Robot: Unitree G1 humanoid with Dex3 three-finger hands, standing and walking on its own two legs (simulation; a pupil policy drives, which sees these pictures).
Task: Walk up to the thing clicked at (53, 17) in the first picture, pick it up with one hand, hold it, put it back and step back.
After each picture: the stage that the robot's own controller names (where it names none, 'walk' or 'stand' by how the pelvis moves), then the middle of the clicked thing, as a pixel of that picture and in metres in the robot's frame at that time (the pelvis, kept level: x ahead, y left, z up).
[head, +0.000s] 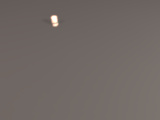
stand; (54, 21) +1.89 +0.43 -0.72
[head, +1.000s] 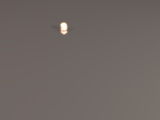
walk; (63, 28) +1.76 +0.23 -0.70
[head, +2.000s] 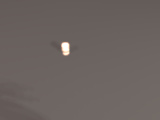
walk; (65, 48) +1.19 +0.21 -0.71
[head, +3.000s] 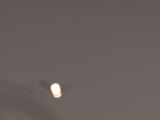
walk; (56, 90) +0.76 +0.26 -0.71
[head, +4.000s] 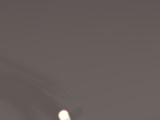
walk; (64, 117) +0.51 +0.25 -0.70
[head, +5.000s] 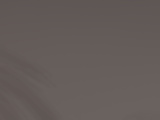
stand; out of the picture +0.41 +0.21 -0.72
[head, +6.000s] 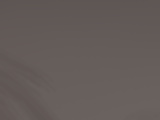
stand; out of the picture +0.38 +0.21 -0.72
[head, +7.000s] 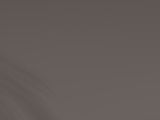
stand; out of the picture +0.41 +0.23 -0.73
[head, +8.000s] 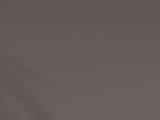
stand; out of the picture +0.39 +0.23 -0.73
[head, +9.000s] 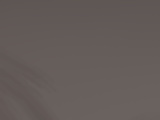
stand; out of the picture +0.39 +0.23 -0.73
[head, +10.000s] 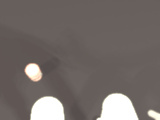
go down; (34, 72) +0.46 +0.23 -0.43
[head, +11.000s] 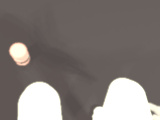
approach; (20, 54) +0.48 +0.26 -0.31
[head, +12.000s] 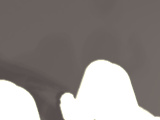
close in; out of the picture +0.46 +0.30 -0.23
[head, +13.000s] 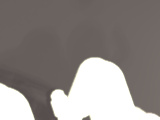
close; out of the picture +0.45 +0.31 -0.23
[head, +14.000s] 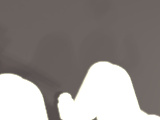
lift; out of the picture +0.40 +0.27 -0.22
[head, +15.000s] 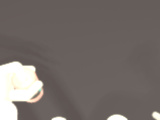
lift; (28, 86) +0.34 +0.19 -0.01
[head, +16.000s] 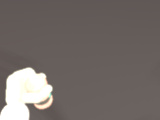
hold; (39, 92) +0.33 +0.17 +0.00
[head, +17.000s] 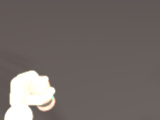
hold; (42, 94) +0.33 +0.17 -0.01
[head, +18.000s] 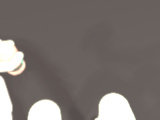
crouch; (10, 59) +0.44 +0.24 -0.10
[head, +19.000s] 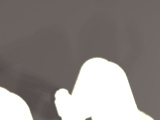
lower; out of the picture +0.43 +0.31 -0.23
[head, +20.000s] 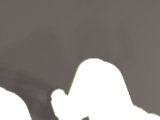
lower; out of the picture +0.43 +0.32 -0.23
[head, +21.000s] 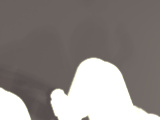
lower; out of the picture +0.44 +0.32 -0.23
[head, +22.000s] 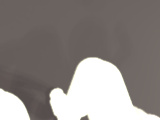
lower; out of the picture +0.44 +0.32 -0.23
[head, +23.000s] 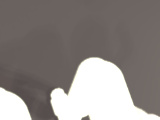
loosen; out of the picture +0.44 +0.31 -0.23
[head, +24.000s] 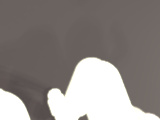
withdraw; out of the picture +0.44 +0.31 -0.24
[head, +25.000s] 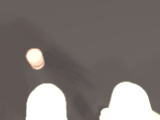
walk; (36, 59) +0.47 +0.23 -0.34
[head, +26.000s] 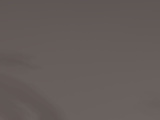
stand; out of the picture +0.39 +0.19 -0.66
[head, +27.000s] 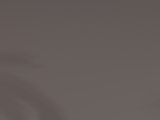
stand; out of the picture +0.41 +0.21 -0.67
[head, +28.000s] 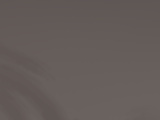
stand; out of the picture +0.41 +0.20 -0.69
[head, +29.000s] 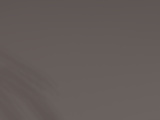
walk; out of the picture +0.42 +0.21 -0.72
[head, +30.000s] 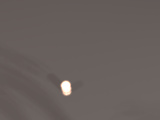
walk; (66, 88) +0.63 +0.16 -0.70
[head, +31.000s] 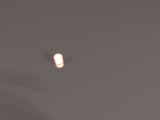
walk; (58, 60) +0.96 +0.29 -0.69
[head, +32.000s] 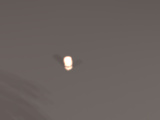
stand; (68, 63) +1.03 +0.20 -0.72
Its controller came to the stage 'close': yes
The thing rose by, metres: 0.70
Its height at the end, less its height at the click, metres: +0.00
